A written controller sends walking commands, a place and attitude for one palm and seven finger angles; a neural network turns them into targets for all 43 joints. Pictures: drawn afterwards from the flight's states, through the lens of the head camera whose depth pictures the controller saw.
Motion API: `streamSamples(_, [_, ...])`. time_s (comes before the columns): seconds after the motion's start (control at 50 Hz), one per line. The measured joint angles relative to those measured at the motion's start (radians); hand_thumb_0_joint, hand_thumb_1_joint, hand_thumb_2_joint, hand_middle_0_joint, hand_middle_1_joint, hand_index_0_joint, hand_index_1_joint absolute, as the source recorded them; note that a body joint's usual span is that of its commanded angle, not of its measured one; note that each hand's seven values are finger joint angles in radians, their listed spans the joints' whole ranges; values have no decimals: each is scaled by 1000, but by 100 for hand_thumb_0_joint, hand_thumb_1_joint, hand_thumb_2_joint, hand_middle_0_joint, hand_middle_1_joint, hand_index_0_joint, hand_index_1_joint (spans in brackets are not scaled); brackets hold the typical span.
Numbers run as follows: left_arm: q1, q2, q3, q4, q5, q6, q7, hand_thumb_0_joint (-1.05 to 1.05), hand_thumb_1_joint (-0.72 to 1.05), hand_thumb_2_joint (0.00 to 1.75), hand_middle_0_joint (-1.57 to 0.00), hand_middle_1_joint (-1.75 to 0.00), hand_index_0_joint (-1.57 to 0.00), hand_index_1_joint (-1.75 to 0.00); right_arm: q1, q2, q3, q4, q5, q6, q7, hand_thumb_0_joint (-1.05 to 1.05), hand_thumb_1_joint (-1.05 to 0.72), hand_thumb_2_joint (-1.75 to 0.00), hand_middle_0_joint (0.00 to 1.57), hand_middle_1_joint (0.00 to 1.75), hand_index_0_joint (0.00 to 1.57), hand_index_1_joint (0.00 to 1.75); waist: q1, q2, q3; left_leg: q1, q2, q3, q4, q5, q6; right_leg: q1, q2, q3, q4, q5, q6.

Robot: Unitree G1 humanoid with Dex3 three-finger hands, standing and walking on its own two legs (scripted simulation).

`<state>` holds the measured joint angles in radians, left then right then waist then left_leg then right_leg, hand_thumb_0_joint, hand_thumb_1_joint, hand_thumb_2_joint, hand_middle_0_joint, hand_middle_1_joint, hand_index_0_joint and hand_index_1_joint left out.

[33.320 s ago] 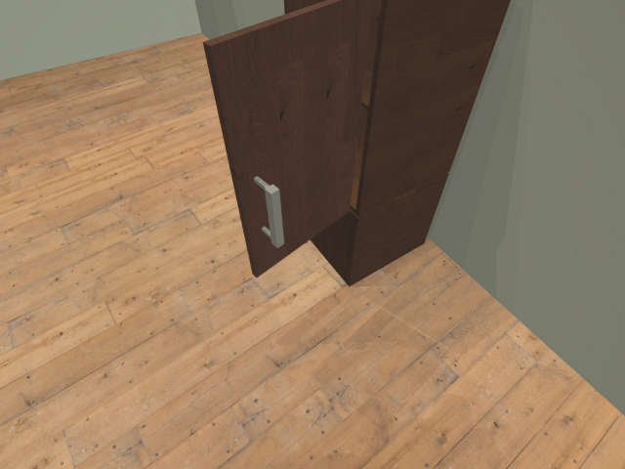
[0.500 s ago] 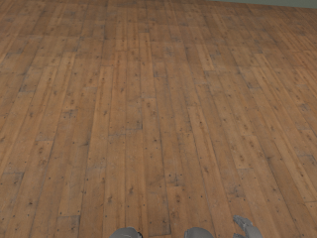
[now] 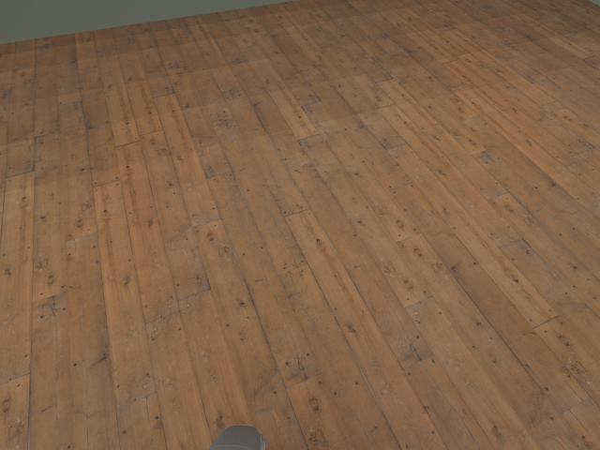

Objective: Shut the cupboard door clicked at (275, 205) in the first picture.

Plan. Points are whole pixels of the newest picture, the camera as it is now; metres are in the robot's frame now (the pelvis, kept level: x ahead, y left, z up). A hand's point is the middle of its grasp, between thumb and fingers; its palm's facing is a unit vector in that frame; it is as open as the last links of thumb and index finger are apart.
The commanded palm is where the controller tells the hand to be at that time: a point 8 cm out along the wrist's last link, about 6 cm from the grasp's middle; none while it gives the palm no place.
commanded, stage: turn to face it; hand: left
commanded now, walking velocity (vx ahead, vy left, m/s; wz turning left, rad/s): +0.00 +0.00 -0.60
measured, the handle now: out of the picture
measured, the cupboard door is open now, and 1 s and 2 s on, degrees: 66 66 66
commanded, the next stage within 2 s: none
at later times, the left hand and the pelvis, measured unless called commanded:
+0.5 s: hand (183, 390) +0.21 +0.21 -0.15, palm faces -0.32 -0.92 -0.24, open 7.4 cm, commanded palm none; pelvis +0.02 +0.04 +0.00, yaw -20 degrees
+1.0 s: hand (215, 386) +0.23 +0.17 -0.18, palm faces -0.54 -0.82 -0.19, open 7.4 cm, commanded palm none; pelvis +0.05 +0.04 -0.01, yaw -37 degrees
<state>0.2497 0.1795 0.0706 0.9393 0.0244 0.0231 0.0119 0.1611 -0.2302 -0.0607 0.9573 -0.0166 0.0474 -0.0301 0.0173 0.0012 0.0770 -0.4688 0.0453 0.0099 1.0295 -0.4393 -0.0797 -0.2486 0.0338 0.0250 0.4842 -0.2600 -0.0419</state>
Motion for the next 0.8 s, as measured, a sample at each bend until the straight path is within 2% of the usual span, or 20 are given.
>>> streamSamples(0.1, [-5, 32, 11, -6, 4, 14, -7, 0, 90, 90, -21, -30, -20, -30, -14, 6, 7, -31, 6, -8, 1, 1, -91, -90, 20, 30, 19, 30, 4, -23, -5, 38, -1, -16, -198, 26, -4, 10, 7, 64, -1, -5, 21])
streamSamples(0.16, [-9, 54, 20, -14, 1, 27, -9, 0, 90, 90, -21, -30, -20, -30, -12, 12, 17, -52, 8, -25, 2, 1, -91, -90, 20, 30, 19, 30, 5, -35, -15, 117, -11, -12, -404, 126, 4, -9, 17, 104, 54, -38, 44])
streamSamples(0.18, [-8, 60, 22, -19, -3, 33, -9, 0, 90, 90, -21, -30, -20, -30, -5, 10, 21, -62, 5, -35, 2, 1, -91, -90, 20, 30, 19, 30, 2, -30, -25, 139, -4, -13, -466, 171, 24, -27, 28, 114, 89, -57, 50])
streamSamples(0.2, [-17, 71, 25, -20, -6, 40, -10, 0, 91, 90, -21, -29, -20, -30, -3, 16, 24, -66, 0, -42, 2, 1, -91, -90, 20, 30, 20, 30, 0, -42, -23, 135, -7, 0, -453, 178, 47, -55, 25, 113, 160, -132, 52])
streamSamples(0.24, [-37, 93, 31, -23, -5, 50, -15, 0, 91, 90, -20, -29, -20, -30, 6, 30, 38, -75, -10, -46, 2, 1, -91, -90, 20, 30, 20, 30, 0, -54, -17, 143, 4, 30, -436, 161, 73, -125, 24, 78, 360, -251, 63])
streamSamples(0.28, [-58, 107, 37, -30, -3, 53, -25, 0, 91, 90, -20, -29, -20, -30, 21, 39, 49, -80, -17, -45, 2, 1, -91, -90, 20, 30, 20, 30, -3, -52, -10, 170, 21, 51, -464, 163, 79, -181, 14, 30, 522, -260, 76])
streamSamples(0.34, [-81, 116, 38, -51, -5, 55, -39, 0, 91, 90, -20, -29, -20, -30, 40, 42, 56, -77, -19, -39, 1, 1, -91, -90, 20, 30, 20, 30, -2, -39, -2, 210, 47, 85, -520, 185, 77, -212, -17, -27, 587, -227, 93])
streamSamples(0.42, [-102, 110, 31, -73, -5, 59, -47, 0, 91, 90, -20, -29, -20, -30, 59, 32, 48, -66, -17, -37, 6, 1, -91, -90, 20, 30, 20, 30, -12, -15, 4, 237, 79, 137, -547, 188, 71, -189, -49, -64, 483, -199, 99])
streamSamples(0.5, [-123, 96, 19, -83, -3, 56, -50, 0, 91, 90, -20, -29, -20, -30, 75, 12, 33, -54, -17, -34, 13, 1, -91, -90, 20, 30, 20, 30, -33, 8, 11, 237, 110, 185, -510, 160, 54, -120, -55, -86, 311, -180, 85])
streamSamples(0.56, [-124, 91, 5, -97, -2, 39, -53, 0, 91, 90, -20, -29, -20, -30, 99, -8, 19, -47, -10, -27, 18, 1, -91, -90, 20, 30, 20, 30, -40, 14, 1, 211, 131, 216, -418, 107, 30, -20, -55, -99, 91, -31, 55])
streamSamples(0.58, [-127, 83, 3, -94, 1, 27, -48, 0, 91, 90, -20, -29, -20, -30, 98, -20, 13, -41, -7, -20, 19, 1, -91, -90, 20, 30, 20, 30, -40, 25, 2, 180, 135, 199, -342, 37, 20, -23, -47, -95, 90, -32, 40])
streamSamples(0.62, [-128, 61, -10, -90, -2, 15, -37, 0, 91, 90, -20, -29, -20, -30, 83, -41, 6, -28, -4, 4, 10, 1, -91, -90, 20, 30, 20, 30, -44, 47, 14, 103, 103, 112, -141, -74, 9, -36, -33, -83, 124, -62, 21])
streamSamples(0.68, [-108, 39, -18, -82, -6, 17, -23, 0, 91, 90, -20, -29, -20, -30, 63, -51, 1, -20, -3, 16, 3, 1, -91, -90, 20, 30, 20, 30, -43, 45, 16, 11, 56, 50, 57, -40, -6, -17, -22, -52, 82, -44, 16])
streamSamples(0.74, [-85, 30, -20, -70, -3, 23, -19, 0, 91, 90, -20, -29, -20, -30, 52, -43, 0, -34, -4, 12, 8, 1, -91, -90, 20, 30, 19, 30, -43, 27, 6, -23, 40, 34, 55, 24, -16, -2, -13, -22, 34, -14, 14])
streamSamples(0.8, [-67, 28, -20, -60, 0, 26, -20, 0, 90, 90, -21, -29, -20, -30, 43, -30, 3, -50, -3, 7, 12, 1, -91, -90, 20, 30, 19, 30, -35, 9, -3, -12, 27, 21, -38, 40, -18, 0, -4, 7, 13, -2, 17])
